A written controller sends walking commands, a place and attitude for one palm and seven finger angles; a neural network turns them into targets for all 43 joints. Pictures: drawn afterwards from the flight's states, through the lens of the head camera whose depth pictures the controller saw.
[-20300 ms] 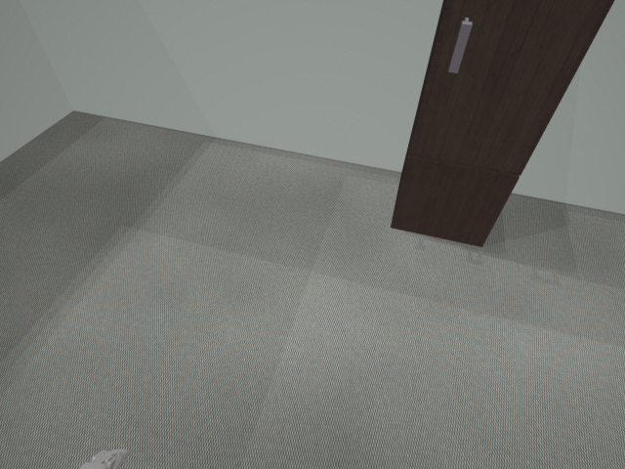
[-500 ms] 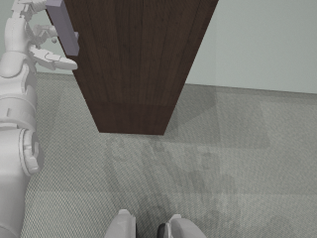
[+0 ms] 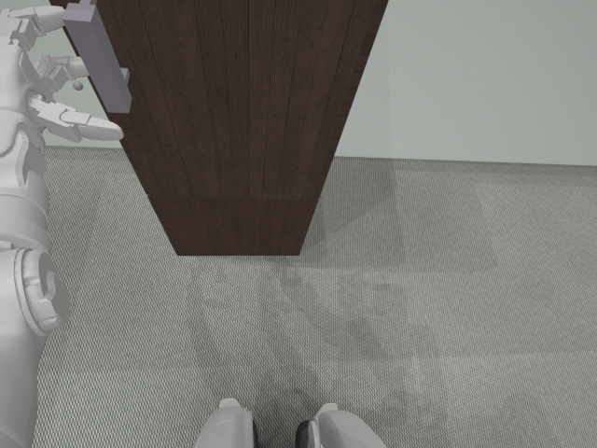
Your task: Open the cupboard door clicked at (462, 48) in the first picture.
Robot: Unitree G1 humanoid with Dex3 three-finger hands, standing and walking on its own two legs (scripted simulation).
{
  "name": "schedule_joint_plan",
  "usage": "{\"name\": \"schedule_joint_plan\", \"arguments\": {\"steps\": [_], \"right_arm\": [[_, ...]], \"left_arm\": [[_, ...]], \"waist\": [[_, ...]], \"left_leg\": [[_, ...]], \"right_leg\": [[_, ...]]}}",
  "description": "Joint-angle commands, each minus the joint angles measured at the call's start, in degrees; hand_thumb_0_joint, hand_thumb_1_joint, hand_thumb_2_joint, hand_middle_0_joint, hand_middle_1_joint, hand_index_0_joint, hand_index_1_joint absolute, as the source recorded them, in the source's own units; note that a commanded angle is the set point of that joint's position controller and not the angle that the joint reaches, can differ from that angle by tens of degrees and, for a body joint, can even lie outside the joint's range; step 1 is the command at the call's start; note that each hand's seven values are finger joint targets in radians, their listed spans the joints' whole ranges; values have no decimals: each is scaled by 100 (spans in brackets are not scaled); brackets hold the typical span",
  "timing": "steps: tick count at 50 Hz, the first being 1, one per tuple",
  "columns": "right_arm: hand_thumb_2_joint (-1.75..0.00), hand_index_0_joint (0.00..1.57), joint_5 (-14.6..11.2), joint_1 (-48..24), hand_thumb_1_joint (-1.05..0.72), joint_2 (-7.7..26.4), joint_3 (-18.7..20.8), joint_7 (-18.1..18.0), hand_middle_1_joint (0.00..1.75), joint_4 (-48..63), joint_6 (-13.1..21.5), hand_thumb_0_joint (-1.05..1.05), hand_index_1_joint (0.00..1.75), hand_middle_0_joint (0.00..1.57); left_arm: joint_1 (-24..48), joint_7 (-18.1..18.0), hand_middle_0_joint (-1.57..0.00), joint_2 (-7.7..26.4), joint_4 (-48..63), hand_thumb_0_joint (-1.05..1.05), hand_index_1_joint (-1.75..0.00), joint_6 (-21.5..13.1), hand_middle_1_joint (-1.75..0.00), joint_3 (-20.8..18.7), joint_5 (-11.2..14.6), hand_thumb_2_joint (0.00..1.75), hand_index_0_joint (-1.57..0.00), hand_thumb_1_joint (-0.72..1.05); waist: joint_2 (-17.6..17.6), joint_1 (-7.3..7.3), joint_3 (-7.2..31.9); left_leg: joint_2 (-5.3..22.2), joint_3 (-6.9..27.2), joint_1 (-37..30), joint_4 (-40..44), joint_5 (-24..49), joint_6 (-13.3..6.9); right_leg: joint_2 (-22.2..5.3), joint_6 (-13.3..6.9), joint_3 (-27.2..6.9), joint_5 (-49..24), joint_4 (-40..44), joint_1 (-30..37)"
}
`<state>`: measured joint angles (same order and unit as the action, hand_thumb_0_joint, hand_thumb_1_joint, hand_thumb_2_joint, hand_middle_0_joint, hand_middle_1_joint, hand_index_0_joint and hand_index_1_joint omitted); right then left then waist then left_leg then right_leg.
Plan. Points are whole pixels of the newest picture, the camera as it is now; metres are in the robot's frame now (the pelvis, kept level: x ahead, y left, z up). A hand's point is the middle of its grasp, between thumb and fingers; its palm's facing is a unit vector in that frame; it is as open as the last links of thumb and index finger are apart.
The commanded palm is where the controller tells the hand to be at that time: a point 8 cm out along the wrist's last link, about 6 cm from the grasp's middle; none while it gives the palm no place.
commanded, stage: move the hooked fingers beside the handle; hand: left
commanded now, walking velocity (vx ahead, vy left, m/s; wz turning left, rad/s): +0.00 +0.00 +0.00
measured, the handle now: (106, 51) +0.58 +0.20 +0.11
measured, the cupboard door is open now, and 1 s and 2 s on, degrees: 0 0 0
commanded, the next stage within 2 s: slide the fingers in behind the handle in 1.72 s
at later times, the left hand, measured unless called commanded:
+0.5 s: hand (68, 81) +0.54 +0.24 +0.11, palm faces +0.02 -1.00 -0.01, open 14.7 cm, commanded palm +0.52 +0.27 +0.10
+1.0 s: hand (40, 85) +0.52 +0.26 +0.11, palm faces -0.01 -1.00 +0.00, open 14.0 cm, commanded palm +0.52 +0.30 +0.10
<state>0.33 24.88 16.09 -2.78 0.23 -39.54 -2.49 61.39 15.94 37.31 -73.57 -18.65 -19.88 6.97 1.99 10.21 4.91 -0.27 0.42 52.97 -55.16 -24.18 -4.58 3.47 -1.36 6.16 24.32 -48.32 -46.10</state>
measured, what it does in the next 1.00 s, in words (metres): stands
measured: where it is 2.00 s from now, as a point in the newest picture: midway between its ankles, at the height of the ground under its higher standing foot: outside the picture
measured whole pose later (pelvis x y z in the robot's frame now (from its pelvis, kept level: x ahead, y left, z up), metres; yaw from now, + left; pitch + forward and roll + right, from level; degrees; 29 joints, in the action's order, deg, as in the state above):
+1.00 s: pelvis +0.00 +0.00 +0.00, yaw -2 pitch +22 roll -6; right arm -1.0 24.3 17.5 -4.0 -2.2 -35.4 -5.7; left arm 58.3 27.5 46.9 -74.6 -17.3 -27.8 6.3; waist 1.7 11.6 4.8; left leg 1.1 -0.9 52.7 -55.0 -24.5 -4.6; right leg 4.8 -1.3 4.5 23.6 -47.7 -46.4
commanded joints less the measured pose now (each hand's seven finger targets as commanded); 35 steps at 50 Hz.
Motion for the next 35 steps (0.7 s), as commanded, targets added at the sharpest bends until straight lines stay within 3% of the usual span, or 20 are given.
{"name": "schedule_joint_plan", "arguments": {"steps": [1,5,7,11,14,16,18,20,21,23,27,30,31,33,35], "right_arm": [[-90,20,10,1163,-90,1190,399,-124,30,115,38,0,30,20],[-90,20,3,1205,-90,1234,380,-157,30,150,-12,0,30,20],[-90,20,-4,1183,-90,1222,380,-162,30,184,-34,0,30,20],[-90,20,-14,1170,-90,1205,389,-160,30,221,-99,0,30,20],[-90,20,-37,1162,-90,1242,376,-188,30,246,-137,0,30,20],[-90,20,-36,1196,-90,1256,374,-210,30,250,-148,0,30,20],[-90,20,-38,1187,-90,1245,371,-207,30,294,-164,0,30,20],[-90,20,-39,1176,-90,1228,350,-220,30,286,-182,0,30,20],[-90,20,-42,1182,-90,1241,365,-212,30,306,-188,0,30,20],[-90,20,-52,1165,-90,1265,350,-228,30,344,-218,0,30,20],[-90,20,-69,1119,-90,1259,327,-242,30,411,-253,0,30,20],[-90,20,-66,1133,-90,1288,355,-271,30,482,-239,0,30,20],[-90,20,-78,1108,-90,1283,348,-265,30,504,-247,0,30,20],[-90,20,-86,1084,-90,1269,328,-264,30,541,-253,0,30,20],[-90,20,-80,1086,-90,1283,347,-269,30,584,-256,0,30,20]], "left_arm": [[3039,388,-30,760,1400,0,-120,-425,-120,183,-83,30,-30,-50],[2765,478,-30,1238,1261,0,-120,-371,-120,-189,-34,30,-30,-50],[2782,569,-30,1217,1452,0,-120,-375,-120,-141,-7,30,-30,-50],[2574,660,-30,1164,1544,0,-120,-390,-120,-121,42,30,-30,-50],[2544,664,-30,1328,1314,0,-120,-295,-120,-212,44,30,-30,-50],[2508,653,-30,1611,1330,0,-120,-315,-120,-426,21,30,-30,-50],[2313,682,-30,1647,1351,0,-120,-302,-120,-466,11,30,-30,-50],[2423,711,-30,1651,1367,0,-120,-317,-120,-433,35,30,-30,-50],[2353,737,-30,1789,1425,0,-120,-323,-120,-545,33,30,-30,-50],[2178,779,-30,2092,1326,0,-120,-298,-120,-741,19,30,-30,-50],[2194,876,-30,2152,1292,0,-120,-276,-120,-726,26,30,-30,-50],[1999,930,-30,2558,1393,0,-120,-294,-120,-1074,57,30,-30,-50],[1923,965,-30,2525,1378,0,-120,-289,-120,-1022,48,30,-30,-50],[1813,1007,-30,2477,1260,0,-120,-243,-120,-993,64,30,-30,-50],[1724,1037,-30,2608,1303,0,-120,-249,-120,-1122,71,30,-30,-50]], "waist": [[1407,399,2758],[1168,346,2758],[1343,321,2930],[1423,279,2920],[1089,360,2612],[1081,283,2770],[1139,215,2879],[1187,276,2745],[1241,213,2916],[1107,165,2893],[1128,204,2737],[1096,92,2926],[1136,80,3006],[1136,94,2791],[1146,36,2846]], "left_leg": [[336,977,-3889,486,3082,473],[307,860,-3635,458,3041,385],[320,842,-3774,434,3281,407],[363,865,-3972,415,3727,459],[323,781,-3543,454,3164,352],[310,768,-3537,453,3276,349],[302,734,-3553,427,3411,350],[299,709,-3503,415,3439,337],[301,694,-3569,408,3527,344],[292,650,-3390,404,3476,314],[279,606,-3243,411,3338,288],[262,571,-3188,389,3499,265],[261,555,-3225,394,3550,280],[266,517,-3112,406,3444,265],[257,505,-3112,387,3508,254]], "right_leg": [[152,-71,-269,-1397,424,-674],[173,-69,-303,-1563,450,-359],[170,-53,-306,-1706,436,-334],[192,-45,-281,-1792,442,-393],[188,-22,-307,-1729,489,-292],[178,-23,-330,-1850,465,-132],[175,-19,-342,-1946,454,-57],[174,-24,-346,-2001,451,-50],[178,-9,-360,-2085,455,28],[181,-9,-382,-2194,443,205],[174,9,-390,-2193,450,208],[173,-12,-423,-2415,414,479],[168,9,-434,-2452,422,491],[172,17,-422,-2418,438,458],[177,3,-434,-2460,422,506]]}}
